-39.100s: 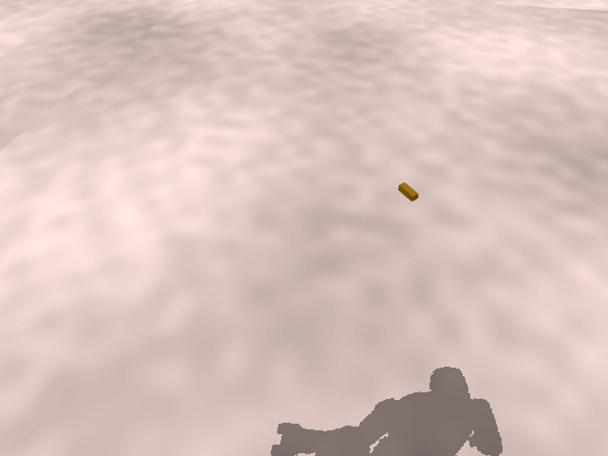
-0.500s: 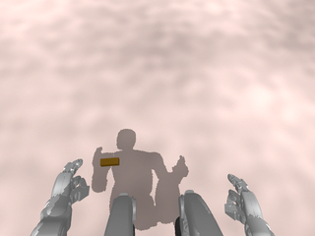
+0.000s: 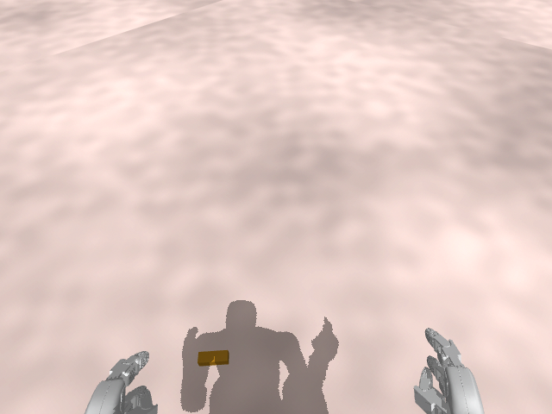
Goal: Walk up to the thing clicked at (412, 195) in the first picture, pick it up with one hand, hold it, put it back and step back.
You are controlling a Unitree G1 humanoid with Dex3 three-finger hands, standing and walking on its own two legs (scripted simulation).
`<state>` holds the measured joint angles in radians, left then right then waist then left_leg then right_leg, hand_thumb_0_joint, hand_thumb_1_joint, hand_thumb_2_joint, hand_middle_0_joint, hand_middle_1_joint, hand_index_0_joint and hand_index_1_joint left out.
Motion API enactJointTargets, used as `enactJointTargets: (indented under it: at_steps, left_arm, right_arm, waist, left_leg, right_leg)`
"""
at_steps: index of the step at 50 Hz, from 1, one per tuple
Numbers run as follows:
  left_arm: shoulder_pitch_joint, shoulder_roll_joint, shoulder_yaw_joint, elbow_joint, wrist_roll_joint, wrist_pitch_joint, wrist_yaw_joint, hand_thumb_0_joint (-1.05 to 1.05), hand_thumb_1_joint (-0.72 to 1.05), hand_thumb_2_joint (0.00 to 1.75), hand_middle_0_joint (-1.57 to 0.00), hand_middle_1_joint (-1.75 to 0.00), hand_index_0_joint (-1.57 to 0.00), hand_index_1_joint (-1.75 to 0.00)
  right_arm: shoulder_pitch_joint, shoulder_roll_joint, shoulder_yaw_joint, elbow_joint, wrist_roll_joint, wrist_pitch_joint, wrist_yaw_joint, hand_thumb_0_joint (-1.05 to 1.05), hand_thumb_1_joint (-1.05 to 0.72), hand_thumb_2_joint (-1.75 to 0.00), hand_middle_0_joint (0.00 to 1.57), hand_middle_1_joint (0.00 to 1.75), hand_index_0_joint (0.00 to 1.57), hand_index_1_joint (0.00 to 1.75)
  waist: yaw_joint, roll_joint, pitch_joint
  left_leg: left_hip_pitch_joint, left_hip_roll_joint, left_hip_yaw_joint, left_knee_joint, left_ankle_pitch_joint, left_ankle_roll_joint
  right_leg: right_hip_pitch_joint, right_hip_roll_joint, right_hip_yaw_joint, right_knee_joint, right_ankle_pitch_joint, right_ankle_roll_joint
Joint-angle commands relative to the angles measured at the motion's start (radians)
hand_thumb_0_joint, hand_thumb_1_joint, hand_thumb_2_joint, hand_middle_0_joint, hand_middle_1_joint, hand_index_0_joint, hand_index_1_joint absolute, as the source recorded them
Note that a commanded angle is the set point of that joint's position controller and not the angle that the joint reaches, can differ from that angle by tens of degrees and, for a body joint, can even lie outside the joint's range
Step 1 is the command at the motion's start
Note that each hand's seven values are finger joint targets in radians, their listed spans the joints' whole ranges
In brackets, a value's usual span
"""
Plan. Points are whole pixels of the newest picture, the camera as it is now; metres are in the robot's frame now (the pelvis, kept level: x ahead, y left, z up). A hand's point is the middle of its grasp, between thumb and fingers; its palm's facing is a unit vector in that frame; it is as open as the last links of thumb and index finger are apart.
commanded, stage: home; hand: left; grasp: from above
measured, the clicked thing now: (213, 358) +0.45 +0.22 -0.70
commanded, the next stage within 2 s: stand in 1.90 s
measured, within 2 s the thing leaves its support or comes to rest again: neither
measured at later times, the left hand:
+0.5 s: hand (158, 412) +0.17 +0.18 -0.04, palm faces +0.04 -0.98 -0.20, open 7.4 cm
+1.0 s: hand (157, 410) +0.17 +0.18 -0.04, palm faces +0.04 -0.98 -0.20, open 7.4 cm
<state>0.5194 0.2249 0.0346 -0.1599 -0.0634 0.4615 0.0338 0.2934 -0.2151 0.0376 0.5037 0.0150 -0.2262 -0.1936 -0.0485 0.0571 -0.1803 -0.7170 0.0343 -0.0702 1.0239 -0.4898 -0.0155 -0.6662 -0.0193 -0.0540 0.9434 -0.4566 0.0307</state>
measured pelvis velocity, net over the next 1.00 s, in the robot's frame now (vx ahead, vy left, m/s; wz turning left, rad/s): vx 0.00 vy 0.00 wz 0.00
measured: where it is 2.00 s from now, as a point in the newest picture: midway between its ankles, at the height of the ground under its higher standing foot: outside the picture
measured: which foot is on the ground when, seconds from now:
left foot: down 0.00-1.00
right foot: down 0.00-1.00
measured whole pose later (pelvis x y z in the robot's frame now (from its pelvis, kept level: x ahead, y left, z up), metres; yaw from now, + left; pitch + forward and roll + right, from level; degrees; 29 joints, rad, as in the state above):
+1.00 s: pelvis +0.00 +0.00 +0.00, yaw +0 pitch +10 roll -3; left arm 0.50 0.23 0.03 -0.14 -0.05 0.45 0.02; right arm 0.28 -0.21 0.03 0.54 0.00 -0.25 -0.19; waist -0.04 0.04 -0.16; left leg -0.69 0.04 -0.07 1.02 -0.50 -0.02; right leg -0.65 -0.02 -0.05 0.95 -0.47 0.03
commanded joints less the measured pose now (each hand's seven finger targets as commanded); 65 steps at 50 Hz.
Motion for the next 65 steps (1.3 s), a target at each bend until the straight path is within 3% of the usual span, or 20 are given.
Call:
enactJointTargets:
  at_steps: [1,10,16,20,23,26,34,36,38,41,42,44,45,46,47,56,57,59,65]
  left_arm:
    - [-0.053,0.089,0.053,-0.164,0.010,-0.045,-0.012,0.00,0.90,0.90,-0.20,-0.30,-0.20,-0.30]
    - [-0.048,0.098,0.060,-0.162,0.020,-0.057,-0.009,0.00,0.90,0.90,-0.20,-0.30,-0.20,-0.30]
    - [-0.040,0.098,0.059,-0.166,0.018,-0.055,-0.007,0.00,0.90,0.90,-0.20,-0.30,-0.20,-0.30]
    - [-0.045,0.093,0.050,-0.154,0.020,-0.056,-0.007,0.00,0.90,0.90,-0.20,-0.30,-0.20,-0.30]
    - [-0.031,0.100,0.065,-0.160,0.017,-0.059,-0.005,0.00,0.90,0.90,-0.20,-0.30,-0.20,-0.30]
    - [-0.045,0.100,0.061,-0.166,0.014,-0.059,-0.007,0.00,0.90,0.90,-0.20,-0.30,-0.20,-0.30]
    - [-0.044,0.101,0.064,-0.168,0.016,-0.062,-0.009,0.00,0.90,0.90,-0.20,-0.30,-0.20,-0.30]
    - [-0.036,0.093,0.053,-0.155,0.017,-0.060,-0.009,0.00,0.90,0.90,-0.20,-0.30,-0.20,-0.30]
    - [-0.042,0.106,0.070,-0.175,0.016,-0.063,-0.007,0.00,0.90,0.90,-0.20,-0.30,-0.20,-0.30]
    - [-0.040,0.088,0.043,-0.156,0.018,-0.059,-0.010,0.00,0.90,0.90,-0.20,-0.30,-0.20,-0.30]
    - [-0.048,0.112,0.068,-0.187,0.013,-0.063,-0.008,0.00,0.90,0.90,-0.20,-0.30,-0.20,-0.30]
    - [-0.029,0.090,0.046,-0.146,0.018,-0.056,-0.010,0.00,0.90,0.90,-0.20,-0.30,-0.20,-0.30]
    - [-0.050,0.112,0.067,-0.181,0.015,-0.063,-0.008,0.00,0.90,0.90,-0.20,-0.30,-0.20,-0.30]
    - [-0.038,0.096,0.052,-0.161,0.017,-0.060,-0.009,0.00,0.90,0.90,-0.20,-0.30,-0.20,-0.30]
    - [-0.052,0.117,0.069,-0.181,0.014,-0.063,-0.007,0.00,0.90,0.90,-0.20,-0.30,-0.20,-0.30]
    - [-0.032,0.096,0.049,-0.163,0.013,-0.059,-0.008,0.00,0.90,0.90,-0.20,-0.30,-0.20,-0.30]
    - [-0.043,0.114,0.070,-0.177,0.011,-0.063,-0.006,0.00,0.90,0.90,-0.20,-0.30,-0.20,-0.30]
    - [-0.026,0.099,0.049,-0.167,0.014,-0.062,-0.007,0.00,0.90,0.90,-0.20,-0.30,-0.20,-0.30]
    - [-0.035,0.116,0.064,-0.188,0.015,-0.063,-0.004,0.00,0.90,0.90,-0.20,-0.30,-0.20,-0.30]
  right_arm:
    - [-0.059,-0.125,-0.056,-0.138,-0.005,-0.071,-0.007,0.00,-0.90,-0.90,0.20,0.30,0.20,0.30]
    - [-0.071,-0.125,-0.056,-0.118,-0.011,-0.084,-0.006,0.00,-0.90,-0.90,0.20,0.30,0.20,0.30]
    - [-0.076,-0.123,-0.054,-0.119,-0.011,-0.083,-0.005,0.00,-0.90,-0.90,0.20,0.30,0.20,0.30]
    - [-0.078,-0.122,-0.054,-0.119,-0.011,-0.083,-0.006,0.00,-0.90,-0.90,0.20,0.30,0.20,0.30]
    - [-0.070,-0.124,-0.059,-0.115,-0.011,-0.084,-0.006,0.00,-0.90,-0.90,0.20,0.30,0.20,0.30]
    - [-0.075,-0.130,-0.058,-0.119,-0.010,-0.085,-0.007,0.00,-0.90,-0.90,0.20,0.30,0.20,0.30]
    - [-0.068,-0.124,-0.060,-0.116,-0.011,-0.088,-0.006,0.00,-0.90,-0.90,0.20,0.30,0.20,0.30]
    - [-0.074,-0.125,-0.059,-0.118,-0.009,-0.087,-0.006,0.00,-0.90,-0.90,0.20,0.30,0.20,0.30]
    - [-0.071,-0.123,-0.060,-0.116,-0.010,-0.087,-0.006,0.00,-0.90,-0.90,0.20,0.30,0.20,0.30]
    - [-0.068,-0.126,-0.060,-0.115,-0.009,-0.086,-0.006,0.00,-0.90,-0.90,0.20,0.30,0.20,0.30]
    - [-0.069,-0.128,-0.063,-0.115,-0.011,-0.086,-0.006,0.00,-0.90,-0.90,0.20,0.30,0.20,0.30]
    - [-0.071,-0.123,-0.057,-0.112,-0.010,-0.084,-0.005,0.00,-0.90,-0.90,0.20,0.30,0.20,0.30]
    - [-0.072,-0.131,-0.064,-0.118,-0.011,-0.084,-0.005,0.00,-0.90,-0.90,0.20,0.30,0.20,0.30]
    - [-0.072,-0.125,-0.059,-0.114,-0.010,-0.084,-0.005,0.00,-0.90,-0.90,0.20,0.30,0.20,0.30]
    - [-0.071,-0.134,-0.066,-0.116,-0.011,-0.084,-0.006,0.00,-0.90,-0.90,0.20,0.30,0.20,0.30]
    - [-0.071,-0.124,-0.061,-0.116,-0.010,-0.079,-0.003,0.00,-0.90,-0.90,0.20,0.30,0.20,0.30]
    - [-0.066,-0.133,-0.067,-0.118,-0.011,-0.078,-0.003,0.00,-0.90,-0.90,0.20,0.30,0.20,0.30]
    - [-0.069,-0.126,-0.062,-0.120,-0.010,-0.077,-0.002,0.00,-0.90,-0.90,0.20,0.30,0.20,0.30]
    - [-0.071,-0.129,-0.065,-0.128,-0.010,-0.073,-0.002,0.00,-0.90,-0.90,0.20,0.30,0.20,0.30]
  waist:
    - [-0.009,-0.008,-0.036]
    - [0.006,-0.010,-0.060]
    - [0.013,-0.005,-0.055]
    - [0.007,-0.001,-0.041]
    - [0.012,-0.004,-0.083]
    - [0.009,-0.007,-0.040]
    - [0.008,0.001,-0.067]
    - [0.007,-0.039,-0.037]
    - [0.014,-0.008,-0.061]
    - [0.002,-0.019,-0.041]
    - [0.010,-0.011,-0.066]
    - [0.008,0.001,-0.047]
    - [0.007,-0.009,-0.059]
    - [0.009,-0.016,-0.049]
    - [0.007,-0.009,-0.042]
    - [0.008,-0.019,-0.059]
    - [0.008,-0.019,-0.066]
    - [0.009,-0.010,-0.074]
    - [0.013,-0.003,-0.059]
  left_leg:
    - [0.099,-0.035,0.028,-0.180,0.166,0.026]
    - [0.120,-0.037,0.028,-0.175,0.215,0.024]
    - [0.108,-0.038,0.030,-0.180,0.190,0.025]
    - [0.105,-0.036,0.031,-0.180,0.191,0.024]
    - [0.123,-0.036,0.033,-0.172,0.217,0.023]
    - [0.104,-0.032,0.029,-0.184,0.183,0.024]
    - [0.115,-0.034,0.033,-0.177,0.190,0.023]
    - [0.094,-0.034,0.035,-0.178,0.167,0.026]
    - [0.101,-0.035,0.032,-0.178,0.178,0.023]
    - [0.107,-0.030,0.029,-0.177,0.203,0.024]
    - [0.111,-0.030,0.027,-0.175,0.213,0.023]
    - [0.112,-0.031,0.029,-0.178,0.206,0.022]
    - [0.109,-0.030,0.029,-0.179,0.188,0.023]
    - [0.104,-0.031,0.026,-0.179,0.190,0.023]
    - [0.106,-0.031,0.030,-0.181,0.179,0.025]
    - [0.109,-0.030,0.028,-0.167,0.231,0.023]
    - [0.109,-0.030,0.028,-0.165,0.229,0.024]
    - [0.116,-0.030,0.029,-0.165,0.248,0.022]
    - [0.102,-0.032,0.033,-0.171,0.196,0.024]
  right_leg:
    - [0.032,0.038,-0.025,-0.152,0.129,-0.026]
    - [0.071,0.035,-0.021,-0.147,0.176,-0.025]
    - [0.069,0.035,-0.019,-0.156,0.157,-0.025]
    - [0.059,0.036,-0.020,-0.156,0.158,-0.024]
    - [0.080,0.035,-0.016,-0.151,0.179,-0.025]
    - [0.058,0.038,-0.023,-0.155,0.147,-0.025]
    - [0.065,0.035,-0.015,-0.153,0.156,-0.024]
    - [0.062,0.036,-0.017,-0.162,0.136,-0.022]
    - [0.070,0.034,-0.016,-0.155,0.144,-0.025]
    - [0.060,0.037,-0.019,-0.148,0.167,-0.024]
    - [0.071,0.038,-0.019,-0.145,0.173,-0.025]
    - [0.060,0.038,-0.020,-0.148,0.167,-0.025]
    - [0.065,0.038,-0.019,-0.149,0.151,-0.024]
    - [0.066,0.037,-0.020,-0.150,0.153,-0.024]
    - [0.061,0.037,-0.017,-0.152,0.144,-0.024]
    - [0.074,0.038,-0.021,-0.142,0.190,-0.024]
    - [0.077,0.037,-0.018,-0.140,0.189,-0.024]
    - [0.077,0.037,-0.019,-0.134,0.205,-0.027]
    - [0.068,0.035,-0.015,-0.147,0.162,-0.026]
